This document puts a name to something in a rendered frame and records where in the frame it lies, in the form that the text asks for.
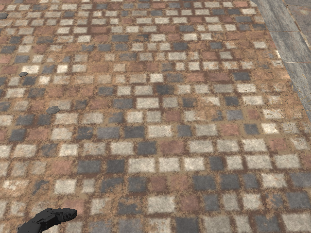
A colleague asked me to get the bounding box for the left robot hand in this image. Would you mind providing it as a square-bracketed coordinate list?
[17, 208, 78, 233]

